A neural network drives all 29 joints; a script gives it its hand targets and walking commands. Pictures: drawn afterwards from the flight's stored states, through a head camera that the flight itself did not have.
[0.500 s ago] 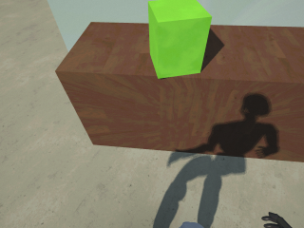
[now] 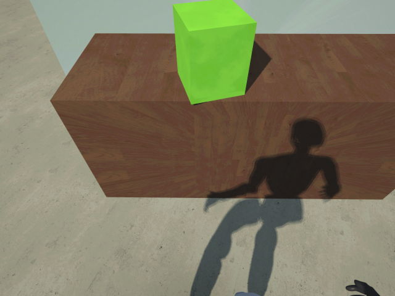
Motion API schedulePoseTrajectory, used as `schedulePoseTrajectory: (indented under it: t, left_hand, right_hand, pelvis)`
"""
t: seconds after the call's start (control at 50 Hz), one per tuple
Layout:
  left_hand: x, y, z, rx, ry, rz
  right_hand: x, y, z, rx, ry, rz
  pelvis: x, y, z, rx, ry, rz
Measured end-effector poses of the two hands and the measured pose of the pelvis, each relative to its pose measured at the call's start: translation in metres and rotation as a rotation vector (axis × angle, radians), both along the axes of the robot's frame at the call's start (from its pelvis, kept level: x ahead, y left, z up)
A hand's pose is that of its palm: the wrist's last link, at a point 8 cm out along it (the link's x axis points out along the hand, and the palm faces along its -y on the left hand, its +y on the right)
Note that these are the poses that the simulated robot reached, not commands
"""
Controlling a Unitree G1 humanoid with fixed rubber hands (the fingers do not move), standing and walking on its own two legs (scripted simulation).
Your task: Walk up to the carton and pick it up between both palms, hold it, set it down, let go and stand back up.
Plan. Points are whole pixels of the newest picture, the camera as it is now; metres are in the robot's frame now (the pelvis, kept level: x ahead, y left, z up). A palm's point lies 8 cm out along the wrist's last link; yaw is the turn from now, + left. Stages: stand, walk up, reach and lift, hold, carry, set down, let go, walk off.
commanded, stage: walk up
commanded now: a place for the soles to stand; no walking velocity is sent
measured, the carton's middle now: (210, 52) +0.85 -0.04 +0.07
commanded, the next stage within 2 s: none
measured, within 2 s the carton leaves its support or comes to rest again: neither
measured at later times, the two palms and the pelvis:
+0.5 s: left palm out of the picture +0.13 +0.31 -0.09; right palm out of the picture +0.11 -0.33 -0.07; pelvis +0.02 -0.01 +0.00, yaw -3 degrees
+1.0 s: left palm out of the picture +0.12 +0.32 -0.08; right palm (387, 294) +0.15 -0.34 -0.06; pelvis +0.04 -0.01 +0.00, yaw -2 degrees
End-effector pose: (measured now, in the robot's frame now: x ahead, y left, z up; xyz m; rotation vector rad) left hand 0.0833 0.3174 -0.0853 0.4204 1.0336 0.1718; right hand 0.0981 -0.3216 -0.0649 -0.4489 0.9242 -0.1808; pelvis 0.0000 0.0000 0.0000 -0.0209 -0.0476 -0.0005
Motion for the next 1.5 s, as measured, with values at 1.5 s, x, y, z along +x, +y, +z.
schedulePoseTrajectory:
  t: [1.5]
  left_hand:
    - [0.185,0.020,0.017,-0.010,-0.069,-0.126]
  right_hand:
    - [0.070,0.005,0.020,-0.024,0.073,-0.056]
  pelvis:
    - [0.128,0.020,0.012,0.014,0.053,-0.065]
